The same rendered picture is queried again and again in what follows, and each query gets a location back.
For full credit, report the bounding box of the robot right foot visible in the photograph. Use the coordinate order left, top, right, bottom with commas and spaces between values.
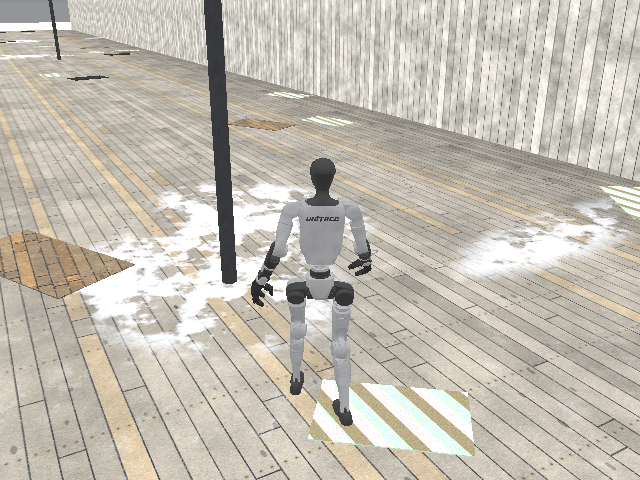
332, 399, 353, 426

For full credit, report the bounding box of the robot left foot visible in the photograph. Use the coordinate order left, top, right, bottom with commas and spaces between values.
290, 371, 304, 395

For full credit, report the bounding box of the robot left forearm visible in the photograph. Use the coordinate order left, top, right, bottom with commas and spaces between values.
255, 241, 280, 285

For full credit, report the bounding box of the right robot hand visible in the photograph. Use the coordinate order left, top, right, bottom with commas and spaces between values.
348, 259, 372, 276

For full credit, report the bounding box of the left robot upper arm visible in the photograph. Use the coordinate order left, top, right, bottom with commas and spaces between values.
272, 201, 302, 258

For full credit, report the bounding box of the right robot upper arm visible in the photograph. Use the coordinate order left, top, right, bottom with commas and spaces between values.
342, 201, 369, 254

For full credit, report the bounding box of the left robot hand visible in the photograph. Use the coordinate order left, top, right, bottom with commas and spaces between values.
251, 279, 273, 307

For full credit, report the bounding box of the robot right forearm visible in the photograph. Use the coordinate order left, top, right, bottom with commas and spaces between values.
357, 239, 372, 266

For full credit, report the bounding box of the robot foot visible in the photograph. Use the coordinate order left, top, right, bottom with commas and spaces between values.
290, 371, 304, 395
332, 399, 353, 426

